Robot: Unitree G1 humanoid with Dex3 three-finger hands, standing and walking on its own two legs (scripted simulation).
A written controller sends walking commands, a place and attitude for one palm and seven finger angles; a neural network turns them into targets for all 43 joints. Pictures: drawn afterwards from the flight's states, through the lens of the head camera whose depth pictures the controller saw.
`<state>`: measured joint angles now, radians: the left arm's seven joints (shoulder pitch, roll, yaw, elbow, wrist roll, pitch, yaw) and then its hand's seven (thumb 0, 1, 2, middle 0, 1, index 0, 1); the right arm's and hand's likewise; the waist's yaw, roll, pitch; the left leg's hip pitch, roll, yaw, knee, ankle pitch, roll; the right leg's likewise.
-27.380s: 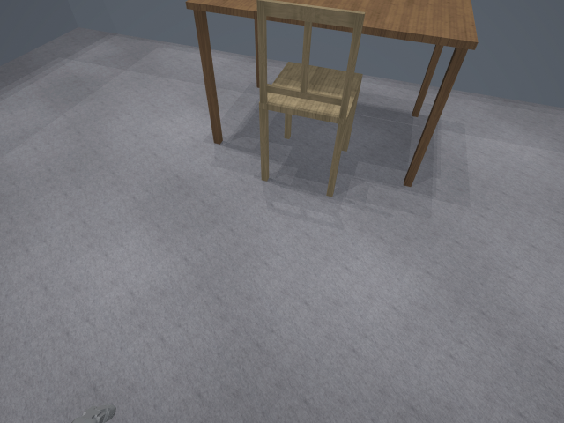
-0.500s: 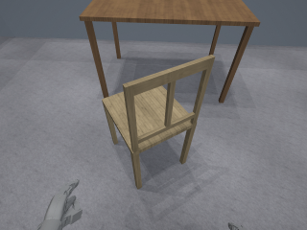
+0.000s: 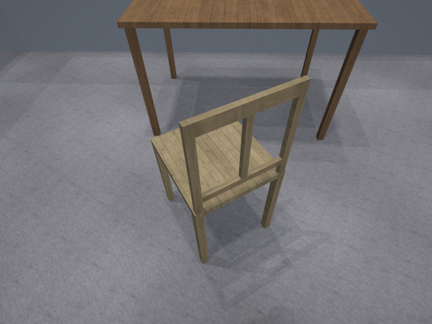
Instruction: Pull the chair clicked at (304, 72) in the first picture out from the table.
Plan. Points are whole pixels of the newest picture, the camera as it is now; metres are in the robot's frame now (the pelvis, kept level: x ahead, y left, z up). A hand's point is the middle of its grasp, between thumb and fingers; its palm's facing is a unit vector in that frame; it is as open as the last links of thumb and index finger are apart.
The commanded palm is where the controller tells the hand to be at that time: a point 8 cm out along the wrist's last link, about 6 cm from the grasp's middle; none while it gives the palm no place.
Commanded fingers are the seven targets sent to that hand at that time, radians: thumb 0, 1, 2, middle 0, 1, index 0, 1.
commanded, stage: let the arm hang, fingers relaxed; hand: left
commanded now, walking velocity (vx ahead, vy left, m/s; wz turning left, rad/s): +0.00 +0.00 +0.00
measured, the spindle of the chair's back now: (245, 148) +0.61 -0.05 -0.10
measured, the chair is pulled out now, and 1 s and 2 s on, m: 0.58 0.58 0.58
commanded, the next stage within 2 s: look to check the result in 0.42 s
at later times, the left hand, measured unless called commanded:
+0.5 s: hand out of the picture +0.01 +0.16 -0.17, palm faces -0.01 -0.98 -0.19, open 7.3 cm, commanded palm none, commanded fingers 0.00 0.90 0.90 -0.20 -0.30 -0.20 -0.30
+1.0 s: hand out of the picture +0.03 +0.17 -0.17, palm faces +0.00 -0.98 -0.18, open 7.3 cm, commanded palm none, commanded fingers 0.00 0.90 0.90 -0.20 -0.30 -0.20 -0.30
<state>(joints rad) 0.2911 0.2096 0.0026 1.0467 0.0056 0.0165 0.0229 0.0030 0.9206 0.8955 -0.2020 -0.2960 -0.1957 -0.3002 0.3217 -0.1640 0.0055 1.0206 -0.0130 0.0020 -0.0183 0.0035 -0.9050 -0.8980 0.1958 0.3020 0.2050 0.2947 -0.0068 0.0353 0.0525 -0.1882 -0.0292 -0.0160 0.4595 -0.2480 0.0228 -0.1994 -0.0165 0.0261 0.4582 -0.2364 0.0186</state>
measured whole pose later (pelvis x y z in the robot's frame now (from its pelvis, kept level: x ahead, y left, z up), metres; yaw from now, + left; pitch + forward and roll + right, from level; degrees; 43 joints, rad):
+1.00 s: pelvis +0.02 +0.00 +0.00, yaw -1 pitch -1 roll +0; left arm 0.28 0.15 -0.01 1.09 0.00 0.00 0.03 0.01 0.92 0.90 -0.20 -0.30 -0.20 -0.30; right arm 0.32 -0.14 0.01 1.09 -0.01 -0.02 -0.03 0.00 -0.91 -0.90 0.19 0.30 0.20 0.29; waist -0.01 0.00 0.06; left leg -0.15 -0.02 -0.01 0.44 -0.27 0.02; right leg -0.17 -0.01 0.03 0.44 -0.25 0.01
